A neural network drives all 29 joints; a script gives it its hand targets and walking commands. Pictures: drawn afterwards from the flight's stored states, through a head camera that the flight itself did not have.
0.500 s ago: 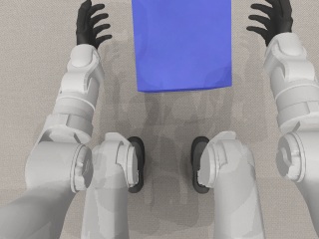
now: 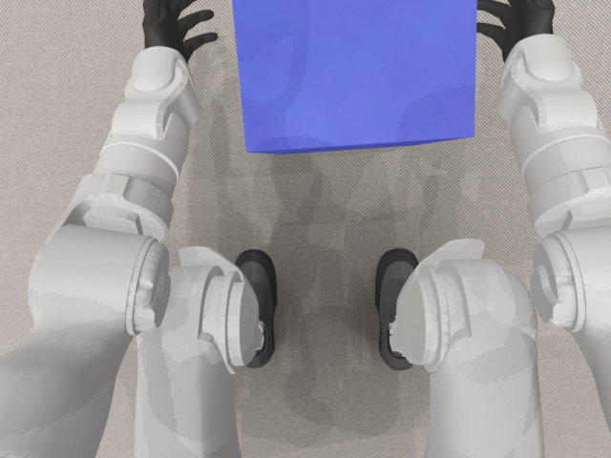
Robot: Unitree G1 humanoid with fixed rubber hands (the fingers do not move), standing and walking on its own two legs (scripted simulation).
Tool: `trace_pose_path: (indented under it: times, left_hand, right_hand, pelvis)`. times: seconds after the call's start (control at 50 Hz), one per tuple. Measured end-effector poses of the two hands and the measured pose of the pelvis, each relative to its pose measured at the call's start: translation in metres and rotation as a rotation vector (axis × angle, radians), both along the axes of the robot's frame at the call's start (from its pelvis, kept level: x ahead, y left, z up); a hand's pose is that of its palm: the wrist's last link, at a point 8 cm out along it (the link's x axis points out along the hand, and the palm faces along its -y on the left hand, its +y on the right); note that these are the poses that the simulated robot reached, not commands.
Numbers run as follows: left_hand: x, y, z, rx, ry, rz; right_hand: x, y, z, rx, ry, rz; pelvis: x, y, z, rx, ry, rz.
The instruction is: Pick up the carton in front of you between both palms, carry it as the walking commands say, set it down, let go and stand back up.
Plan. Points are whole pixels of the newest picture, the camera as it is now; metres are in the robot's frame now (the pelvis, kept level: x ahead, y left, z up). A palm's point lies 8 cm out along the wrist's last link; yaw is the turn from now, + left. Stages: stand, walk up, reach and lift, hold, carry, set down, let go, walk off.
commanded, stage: reach and lift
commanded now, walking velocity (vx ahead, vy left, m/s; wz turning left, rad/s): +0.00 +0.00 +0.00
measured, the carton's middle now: (347, 63) +0.52 -0.04 -0.24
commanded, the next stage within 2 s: none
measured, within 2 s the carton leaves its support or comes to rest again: leaves its support in 0.58 s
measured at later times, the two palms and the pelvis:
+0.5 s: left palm (198, 45) +0.53 +0.11 -0.16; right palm (501, 23) +0.53 -0.19 -0.17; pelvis -0.01 +0.01 +0.00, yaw -1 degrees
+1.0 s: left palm (116, 12) +0.50 +0.10 +0.02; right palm out of the picture +0.47 -0.20 +0.01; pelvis +0.00 +0.01 +0.08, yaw -4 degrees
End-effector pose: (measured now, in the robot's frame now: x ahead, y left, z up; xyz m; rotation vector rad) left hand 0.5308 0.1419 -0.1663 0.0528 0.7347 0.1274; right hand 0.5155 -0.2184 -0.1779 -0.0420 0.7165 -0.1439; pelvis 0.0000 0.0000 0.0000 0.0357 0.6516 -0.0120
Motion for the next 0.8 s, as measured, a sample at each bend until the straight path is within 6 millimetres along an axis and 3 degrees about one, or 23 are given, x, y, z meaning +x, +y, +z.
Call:
trace_pose_path:
  times: [0.18, 0.28, 0.6, 0.68, 0.8]
  left_hand:
    - [-0.007, -0.011, 0.002, -0.010, 0.014, -0.022]
    - [-0.003, -0.031, 0.001, -0.030, 0.006, -0.049]
    - [0.003, -0.031, 0.010, -0.012, 0.013, -0.007]
    - [-0.001, -0.032, 0.034, -0.026, -0.024, -0.001]
    - [-0.016, -0.042, 0.094, -0.065, -0.070, 0.001]
  right_hand:
    - [0.001, 0.009, 0.010, 0.004, 0.020, 0.017]
    - [0.005, 0.026, 0.007, 0.011, 0.012, 0.024]
    - [0.008, 0.028, 0.014, -0.002, 0.037, 0.027]
    - [0.001, 0.027, 0.036, 0.018, -0.001, 0.006]
    - [-0.018, 0.018, 0.102, 0.036, -0.047, -0.045]
  pelvis:
    - [-0.003, 0.002, 0.008, -0.001, 0.016, -0.006]
    - [-0.006, 0.003, 0.009, -0.002, 0.012, -0.001]
    - [-0.008, 0.005, -0.005, -0.007, -0.017, -0.011]
    - [-0.005, 0.007, -0.003, -0.009, -0.023, -0.021]
    - [-0.003, 0.010, 0.018, -0.012, -0.010, -0.040]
